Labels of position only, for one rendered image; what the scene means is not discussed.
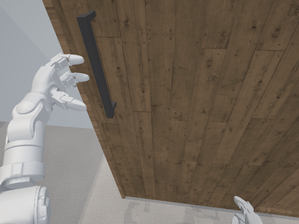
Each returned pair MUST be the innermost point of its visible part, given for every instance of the wardrobe door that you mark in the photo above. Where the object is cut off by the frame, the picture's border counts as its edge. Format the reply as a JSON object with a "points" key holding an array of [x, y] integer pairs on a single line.
{"points": [[207, 95], [286, 196]]}

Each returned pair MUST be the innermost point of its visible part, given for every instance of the handle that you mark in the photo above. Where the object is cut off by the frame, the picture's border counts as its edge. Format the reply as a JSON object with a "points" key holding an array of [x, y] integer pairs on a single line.
{"points": [[84, 22]]}

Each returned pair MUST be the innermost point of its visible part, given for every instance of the left robot forearm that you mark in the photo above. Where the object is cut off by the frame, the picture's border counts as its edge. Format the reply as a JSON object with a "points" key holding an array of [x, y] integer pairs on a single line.
{"points": [[23, 157]]}

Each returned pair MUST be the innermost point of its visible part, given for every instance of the robot right hand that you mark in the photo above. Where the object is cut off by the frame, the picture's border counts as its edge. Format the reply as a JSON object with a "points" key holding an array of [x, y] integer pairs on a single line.
{"points": [[248, 211]]}

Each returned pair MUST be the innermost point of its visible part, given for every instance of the left robot upper arm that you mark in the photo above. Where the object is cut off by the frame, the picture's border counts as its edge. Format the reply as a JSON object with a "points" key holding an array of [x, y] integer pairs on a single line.
{"points": [[29, 205]]}

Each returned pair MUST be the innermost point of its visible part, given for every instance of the robot left hand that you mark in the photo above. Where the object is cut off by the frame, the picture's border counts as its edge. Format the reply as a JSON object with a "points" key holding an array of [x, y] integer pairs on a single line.
{"points": [[47, 79]]}

